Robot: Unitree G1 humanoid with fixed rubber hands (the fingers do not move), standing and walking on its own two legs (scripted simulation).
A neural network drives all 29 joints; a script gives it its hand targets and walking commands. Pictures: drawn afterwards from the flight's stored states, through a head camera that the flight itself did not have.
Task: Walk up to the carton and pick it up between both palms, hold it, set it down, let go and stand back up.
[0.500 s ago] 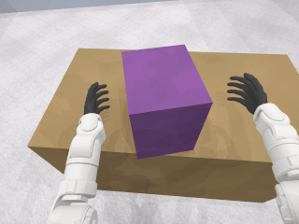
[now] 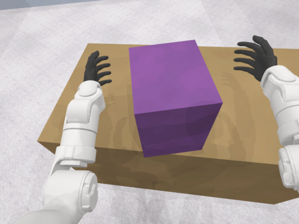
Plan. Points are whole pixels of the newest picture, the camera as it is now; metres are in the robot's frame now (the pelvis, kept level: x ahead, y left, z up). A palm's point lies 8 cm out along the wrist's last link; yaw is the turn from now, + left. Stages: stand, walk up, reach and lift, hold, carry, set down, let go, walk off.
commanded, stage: reach and lift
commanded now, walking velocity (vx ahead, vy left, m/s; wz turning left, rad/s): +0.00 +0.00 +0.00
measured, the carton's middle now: (167, 102) +0.48 +0.02 +0.00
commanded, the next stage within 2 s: none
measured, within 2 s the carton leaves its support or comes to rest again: neither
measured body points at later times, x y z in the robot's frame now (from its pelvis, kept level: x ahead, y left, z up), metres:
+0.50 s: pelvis -0.01 +0.00 -0.01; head +0.08 -0.01 +0.44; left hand +0.41 +0.21 +0.06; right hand +0.49 -0.18 +0.07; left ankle -0.01 +0.13 -0.74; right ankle +0.00 -0.07 -0.74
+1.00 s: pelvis +0.00 +0.00 -0.02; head +0.11 -0.02 +0.42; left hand +0.43 +0.19 +0.03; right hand +0.50 -0.18 +0.04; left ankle -0.01 +0.13 -0.74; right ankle +0.00 -0.07 -0.74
